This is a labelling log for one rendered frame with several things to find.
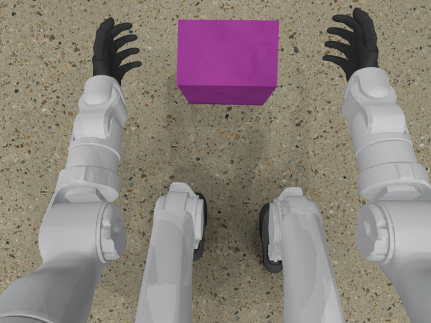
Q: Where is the right robot upper arm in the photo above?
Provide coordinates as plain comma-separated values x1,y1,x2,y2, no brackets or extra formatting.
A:
355,200,431,323

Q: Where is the right robot forearm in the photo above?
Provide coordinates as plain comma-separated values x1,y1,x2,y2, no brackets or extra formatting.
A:
341,67,431,201

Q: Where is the left robot thigh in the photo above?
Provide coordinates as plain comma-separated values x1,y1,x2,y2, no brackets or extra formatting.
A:
135,191,203,323

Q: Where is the robot right hand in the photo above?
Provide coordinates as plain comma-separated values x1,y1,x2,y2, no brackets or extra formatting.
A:
323,7,379,82

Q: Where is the left robot forearm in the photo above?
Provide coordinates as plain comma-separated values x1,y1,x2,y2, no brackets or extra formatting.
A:
38,75,128,259

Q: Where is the robot right foot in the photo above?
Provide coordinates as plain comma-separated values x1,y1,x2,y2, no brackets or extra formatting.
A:
259,203,283,273

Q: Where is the carton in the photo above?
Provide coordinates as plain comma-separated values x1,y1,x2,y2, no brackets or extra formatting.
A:
177,20,279,105

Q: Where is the left robot upper arm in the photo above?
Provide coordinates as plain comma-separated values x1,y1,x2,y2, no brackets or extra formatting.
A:
0,201,127,323

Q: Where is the robot left hand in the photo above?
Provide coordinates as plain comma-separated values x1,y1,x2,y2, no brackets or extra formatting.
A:
92,17,142,86

